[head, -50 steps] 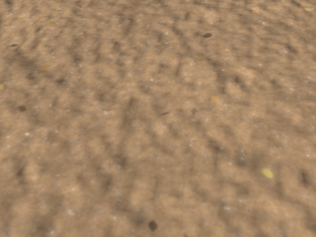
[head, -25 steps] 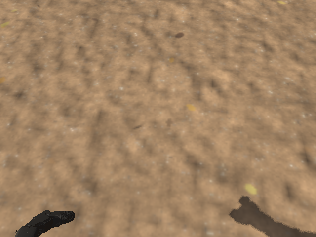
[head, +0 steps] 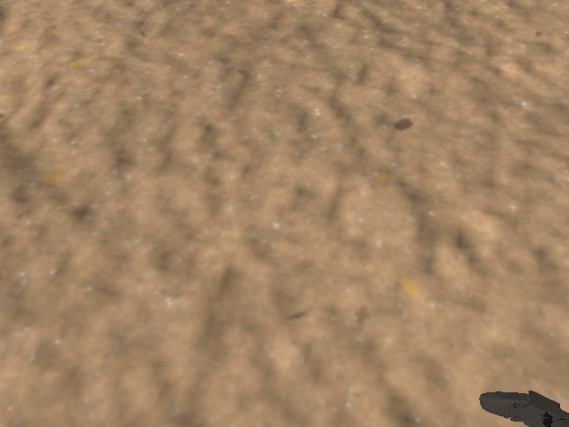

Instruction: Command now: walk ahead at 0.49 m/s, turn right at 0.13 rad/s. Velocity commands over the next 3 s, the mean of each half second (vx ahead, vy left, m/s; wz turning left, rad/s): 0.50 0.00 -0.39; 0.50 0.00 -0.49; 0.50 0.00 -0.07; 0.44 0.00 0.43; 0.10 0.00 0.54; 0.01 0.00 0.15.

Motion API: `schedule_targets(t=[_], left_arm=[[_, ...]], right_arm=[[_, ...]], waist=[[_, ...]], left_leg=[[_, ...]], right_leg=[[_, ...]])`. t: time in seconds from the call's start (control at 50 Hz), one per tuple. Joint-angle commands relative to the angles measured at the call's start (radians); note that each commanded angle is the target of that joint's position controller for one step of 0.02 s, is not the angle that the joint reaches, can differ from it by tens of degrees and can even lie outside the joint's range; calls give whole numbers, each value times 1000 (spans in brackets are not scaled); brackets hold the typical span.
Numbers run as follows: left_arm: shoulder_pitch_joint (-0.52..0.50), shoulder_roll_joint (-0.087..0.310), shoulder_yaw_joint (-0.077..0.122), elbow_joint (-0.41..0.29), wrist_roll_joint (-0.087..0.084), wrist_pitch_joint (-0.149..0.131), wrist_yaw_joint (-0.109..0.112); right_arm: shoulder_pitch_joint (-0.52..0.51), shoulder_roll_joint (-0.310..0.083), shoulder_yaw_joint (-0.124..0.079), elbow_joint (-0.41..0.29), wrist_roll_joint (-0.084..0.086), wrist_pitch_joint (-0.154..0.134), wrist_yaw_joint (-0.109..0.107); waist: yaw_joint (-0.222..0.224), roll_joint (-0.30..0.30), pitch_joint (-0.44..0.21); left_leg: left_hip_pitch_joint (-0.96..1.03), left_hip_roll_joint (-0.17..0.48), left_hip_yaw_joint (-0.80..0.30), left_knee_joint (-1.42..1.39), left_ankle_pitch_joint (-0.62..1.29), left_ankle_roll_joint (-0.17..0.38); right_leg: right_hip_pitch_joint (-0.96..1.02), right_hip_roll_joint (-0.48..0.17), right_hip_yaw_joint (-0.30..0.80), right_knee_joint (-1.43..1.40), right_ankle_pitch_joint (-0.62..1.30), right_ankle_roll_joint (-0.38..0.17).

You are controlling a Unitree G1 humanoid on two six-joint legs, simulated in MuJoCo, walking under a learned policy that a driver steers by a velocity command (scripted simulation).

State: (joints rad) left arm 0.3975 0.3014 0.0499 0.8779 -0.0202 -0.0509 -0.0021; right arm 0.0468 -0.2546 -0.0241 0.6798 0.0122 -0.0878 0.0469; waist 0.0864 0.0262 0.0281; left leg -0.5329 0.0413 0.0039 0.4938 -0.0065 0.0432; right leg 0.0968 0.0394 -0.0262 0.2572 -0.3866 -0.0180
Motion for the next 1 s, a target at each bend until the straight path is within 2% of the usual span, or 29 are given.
schedule_targets(t=[0.02, 0.04, 0.06, 0.08, 0.1, 0.12, 0.14, 0.16, 0.2, 0.24, 0.34, 0.4, 0.44, 0.5, 0.52, 0.54, 0.56, 0.58, 0.6, 0.62, 0.64, 0.66, 0.68, 0.7, 0.74, 0.78, 0.84, 0.92, 1.0], left_arm=[[-27, 150, 25, -53, 10, 6, 9], [64, 41, -9, -90, 23, -10, 4], [94, 27, -17, -69, 2, -28, -1], [6, 141, 15, -84, -28, -38, -4], [-73, 148, 18, -109, -35, -42, -4], [-111, 133, 19, -116, -23, -38, -2], [-103, 123, 27, -110, -13, -25, 2], [-71, 100, 25, -98, -14, -9, 2], [-52, 59, 21, -93, -14, 15, 4], [-91, 52, 23, -113, -9, 26, 8], [-240, 23, 11, -164, 0, 9, -22], [-338, 14, 4, -211, 0, 7, -41], [-373, 24, 7, -241, -1, 8, -52], [-326, 65, 28, -260, -1, 15, -61], [-238, 96, 47, -245, -4, 19, -59], [-86, 144, 77, -208, -7, 22, -49], [65, 230, 112, -174, -8, 34, -27], [18, 326, 121, -187, -14, 24, -23], [38, 237, 95, -217, -6, 7, -30], [2, 185, 79, -211, 3, -8, -33], [-58, 161, 71, -216, 0, -16, -32], [-123, 128, 61, -228, 0, -16, -30], [-158, 108, 52, -246, 14, -18, -25], [-169, 107, 52, -253, 16, -18, -21], [-156, 127, 57, -247, 9, -21, -10], [-127, 152, 63, -236, 6, -19, 5], [-96, 146, 60, -219, 2, -10, 16], [-17, 139, 54, -172, 0, -9, 15], [-6, 146, 58, -148, 5, 4, 19]], right_arm=[[267, -212, -83, 0, -6, -15, -17], [400, -320, -107, 15, -32, -12, -28], [432, -264, -95, 28, -21, -6, -26], [374, -194, -73, 23, -15, -4, -28], [306, -163, -63, 17, -13, -3, -33], [245, -136, -54, 21, -15, -5, -31], [201, -108, -48, 21, -20, -15, -30], [176, -103, -48, 25, -25, -22, -28], [156, -108, -55, 42, -26, -37, -27], [155, -124, -62, 61, -30, -43, -31], [181, -163, -72, 88, -25, -29, -51], [239, -189, -83, 116, -11, -10, -57], [257, -202, -89, 129, 1, 8, -58], [234, -239, -101, 124, 12, 34, -66], [222, -248, -104, 118, 14, 44, -70], [203, -242, -99, 112, 18, 50, -72], [224, -200, -81, 95, -3, 42, -75], [325, -50, -35, 41, -34, 13, -58], [213, -133, -43, 31, 4, -28, -44], [119, -179, -55, 0, 38, -49, -36], [109, -168, -51, 1, 26, -60, -42], [112, -173, -57, 13, -3, -60, -49], [134, -179, -63, 18, -13, -50, -49], [147, -176, -65, 17, -18, -38, -48], [144, -147, -59, 13, -27, -19, -48], [75, -123, -50, -12, -29, -10, -50], [-20, -91, -34, -30, -23, -15, -40], [-110, -105, -33, -55, -8, -32, -18], [-79, -145, -49, -60, -8, -44, -10]], waist=[[-207, -81, -191], [-197, 110, -379], [-199, 244, -484], [-214, 141, -318], [-190, 97, -194], [-158, 47, -107], [-124, 64, -65], [-99, 80, -50], [-75, 62, -22], [-72, 44, 9], [-120, 16, 45], [-158, -2, 74], [-160, 2, 81], [-103, 46, 14], [-50, 57, -41], [38, 40, -120], [93, -69, -212], [-47, -310, -295], [33, -175, -385], [40, -126, -238], [-7, -46, -154], [-47, -24, -101], [-80, -49, -90], [-94, -55, -84], [-102, -48, -66], [-84, -52, -35], [-39, -94, -24], [9, -108, -2], [-22, -141, 6]], left_leg=[[457, 11, -12, 5, -25, 81], [890, 289, -393, 26, -88, 204], [987, 397, -725, -133, -250, 279], [864, 361, -606, -173, -333, 222], [721, 324, -453, -197, -306, 184], [581, 281, -350, -240, -237, 164], [491, 244, -263, -278, -181, 146], [426, 226, -206, -313, -146, 140], [366, 219, -112, -357, -50, 150], [363, 214, -36, -376, 20, 153], [415, 181, 126, -390, 76, 125], [521, 221, 156, -370, 102, 122], [606, 246, 170, -329, 165, 111], [670, 252, 207, -159, 573, 78], [660, 241, 219, -23, 696, 65], [578, 203, 243, 184, 684, 34], [338, 155, 243, 491, 369, -14], [-114, -64, 125, 828, -568, -76], [-225, -67, -94, 916, -596, -56], [-295, -20, -98, 884, -494, -30], [-259, 25, -95, 796, -405, -19], [-194, 54, -92, 709, -357, -27], [-124, 72, -101, 669, -321, -35], [-90, 74, -96, 634, -305, -49], [-73, 68, -71, 549, -267, -83], [-87, 50, -57, 416, -160, -112], [-17, 11, -40, 173, 57, -120], [10, -7, -46, 43, 145, -90], [11, -16, -43, -10, -19, -24]], right_leg=[[-153, -205, 77, 398, 788, -100], [-532, -71, 28, 792, 382, -35], [-729, 24, 136, 997, -185, -12], [-822, -40, 186, 1068, -151, -20], [-836, -94, 148, 1045, -63, -24], [-807, -129, 132, 985, 9, -17], [-758, -159, 139, 932, 65, -11], [-700, -171, 138, 919, 102, -3], [-685, -177, 135, 901, 139, 12], [-738, -180, 146, 841, 212, 25], [-734, -161, 70, 525, 456, 21], [-771, -153, 33, 424, 450, -1], [-798, -142, 12, 386, 389, -24], [-676, -64, -63, 377, 239, -78], [-561, -23, -87, 378, 198, -103], [-340, 22, -91, 316, 243, -140], [-38, -73, 100, 286, 249, -197], [271, -315, 679, 183, 65, -391], [312, -368, 859, 40, -41, -406], [215, -346, 719, 16, 35, -352], [71, -302, 598, 23, 144, -316], [-58, -262, 500, 18, 264, -293], [-139, -236, 448, 0, 351, -287], [-184, -222, 425, -18, 403, -289], [-256, -202, 360, -34, 498, -292], [-299, -171, 309, -41, 515, -274], [-333, -116, 241, -28, 426, -216], [-262, -166, 289, 3, 343, -198], [-115, -235, 357, 95, 477, -176]])
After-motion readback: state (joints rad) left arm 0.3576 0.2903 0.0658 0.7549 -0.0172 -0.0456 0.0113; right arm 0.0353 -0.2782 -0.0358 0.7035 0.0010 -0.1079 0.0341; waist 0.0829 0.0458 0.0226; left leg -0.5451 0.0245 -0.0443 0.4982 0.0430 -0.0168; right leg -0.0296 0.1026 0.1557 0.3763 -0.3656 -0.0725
